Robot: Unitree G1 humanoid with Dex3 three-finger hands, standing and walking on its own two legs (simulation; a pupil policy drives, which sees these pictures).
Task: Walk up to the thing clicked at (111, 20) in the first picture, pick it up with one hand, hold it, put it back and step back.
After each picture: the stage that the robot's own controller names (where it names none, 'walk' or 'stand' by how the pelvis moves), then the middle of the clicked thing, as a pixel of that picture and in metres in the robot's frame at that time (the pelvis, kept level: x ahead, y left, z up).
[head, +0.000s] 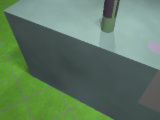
stand; (110, 8) +0.73 -0.11 +0.07
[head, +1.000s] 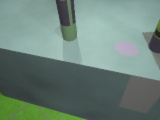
walk; (66, 14) +0.61 +0.12 +0.09
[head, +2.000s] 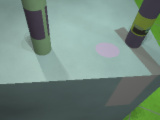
rise first; (38, 25) +0.49 +0.18 +0.10
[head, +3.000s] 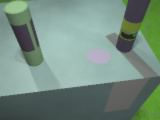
stand; (27, 38) +0.46 +0.23 +0.10
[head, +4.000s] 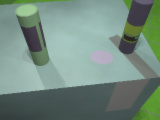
stand; (35, 39) +0.49 +0.21 +0.07
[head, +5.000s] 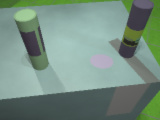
stand; (34, 43) +0.47 +0.21 +0.07
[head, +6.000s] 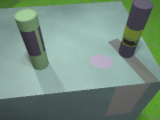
stand; (34, 43) +0.47 +0.21 +0.07
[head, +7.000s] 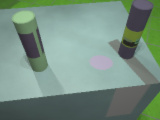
stand; (33, 45) +0.46 +0.21 +0.07
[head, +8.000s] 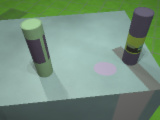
rise first; (39, 51) +0.46 +0.21 +0.07
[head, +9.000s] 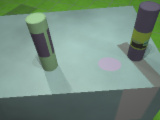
go down; (44, 45) +0.48 +0.21 +0.08
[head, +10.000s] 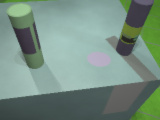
go down; (28, 40) +0.47 +0.20 +0.09
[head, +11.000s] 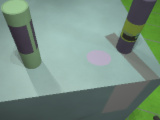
go down; (25, 39) +0.46 +0.20 +0.10
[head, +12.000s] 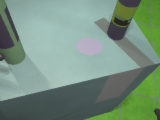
close in; (2, 31) +0.45 +0.22 +0.12
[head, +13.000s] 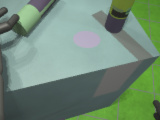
close; (37, 7) +0.63 +0.13 +0.05
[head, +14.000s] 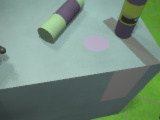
lift; (63, 16) +0.62 +0.08 +0.04
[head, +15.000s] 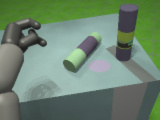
lift; (83, 50) +0.59 +0.03 +0.01
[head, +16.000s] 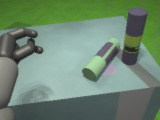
hold; (102, 57) +0.54 -0.05 +0.00
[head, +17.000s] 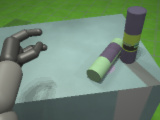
hold; (107, 58) +0.53 -0.07 +0.00
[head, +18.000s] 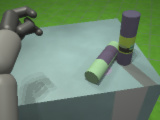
crouch; (104, 60) +0.54 -0.07 +0.00
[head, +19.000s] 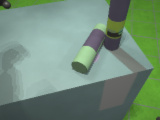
lower; (91, 46) +0.53 -0.06 +0.00
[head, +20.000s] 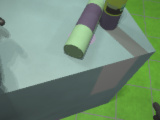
lower; (86, 25) +0.53 -0.06 +0.05
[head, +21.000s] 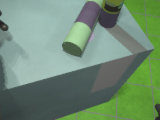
lower; (85, 23) +0.54 -0.06 +0.05
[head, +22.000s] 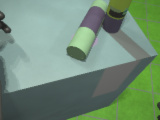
lower; (89, 28) +0.52 -0.06 +0.05
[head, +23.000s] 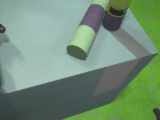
lower; (89, 26) +0.52 -0.06 +0.05
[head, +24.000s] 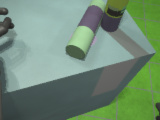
open; (87, 26) +0.53 -0.07 +0.05
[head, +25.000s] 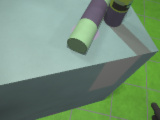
sink last; (91, 20) +0.53 -0.07 +0.05
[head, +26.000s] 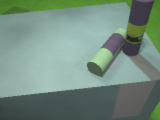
sink last; (109, 50) +0.53 -0.06 +0.02
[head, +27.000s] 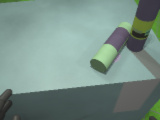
stand; (113, 45) +0.52 -0.08 +0.01
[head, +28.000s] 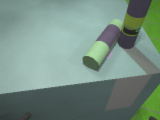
stand; (104, 42) +0.53 -0.06 +0.02
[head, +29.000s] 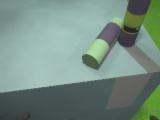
stand; (104, 40) +0.53 -0.06 +0.04
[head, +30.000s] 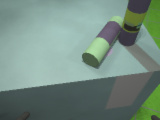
stand; (105, 39) +0.53 -0.06 +0.04
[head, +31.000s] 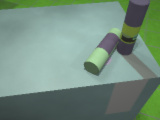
stand; (104, 49) +0.53 -0.07 +0.00
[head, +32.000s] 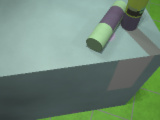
walk; (108, 24) +0.58 -0.08 +0.01
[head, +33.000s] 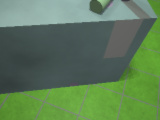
walk; out of the picture +0.81 -0.12 +0.01
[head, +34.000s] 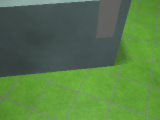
stand; out of the picture +1.12 -0.03 +0.00
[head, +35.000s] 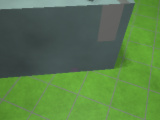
stand; out of the picture +1.10 -0.07 -0.01
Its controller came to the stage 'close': yes
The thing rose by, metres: 0.00
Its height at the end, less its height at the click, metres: -0.09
